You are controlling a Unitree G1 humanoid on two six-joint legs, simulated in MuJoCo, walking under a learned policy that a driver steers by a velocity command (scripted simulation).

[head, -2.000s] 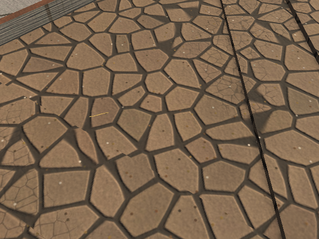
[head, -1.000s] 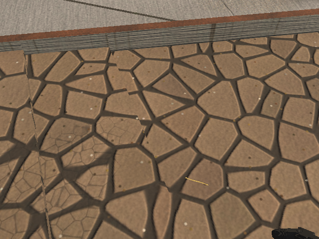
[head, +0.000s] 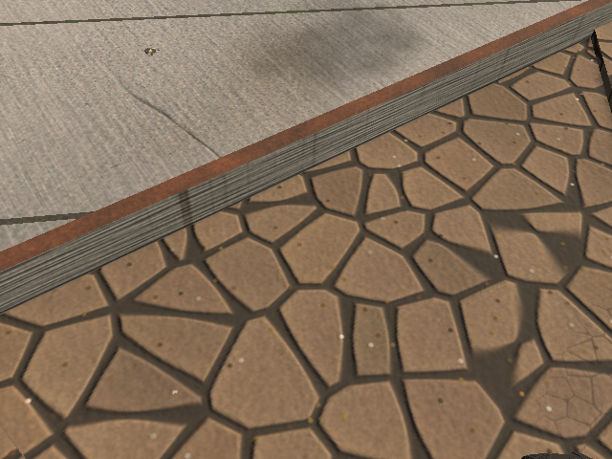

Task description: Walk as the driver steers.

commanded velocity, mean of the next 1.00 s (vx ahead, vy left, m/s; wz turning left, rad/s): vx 0.16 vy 0.00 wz -0.24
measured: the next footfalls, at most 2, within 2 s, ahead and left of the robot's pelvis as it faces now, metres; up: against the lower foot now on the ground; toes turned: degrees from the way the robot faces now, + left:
right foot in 0.30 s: +0.26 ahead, -0.13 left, -0.02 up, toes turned -12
left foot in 0.64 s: +0.28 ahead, +0.08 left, -0.02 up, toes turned -12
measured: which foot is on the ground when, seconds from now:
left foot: down 0.00-0.30, up 0.32-0.62, down 0.64-1.00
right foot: up 0.00-0.28, down 0.30-1.00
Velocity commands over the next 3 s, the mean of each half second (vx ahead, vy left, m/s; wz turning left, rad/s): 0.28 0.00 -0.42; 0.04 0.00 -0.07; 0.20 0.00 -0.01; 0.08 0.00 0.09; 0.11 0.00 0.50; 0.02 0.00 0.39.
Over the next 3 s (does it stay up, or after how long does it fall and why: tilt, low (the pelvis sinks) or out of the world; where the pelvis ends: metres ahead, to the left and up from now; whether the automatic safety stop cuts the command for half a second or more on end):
stays up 0.46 -0.07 -0.01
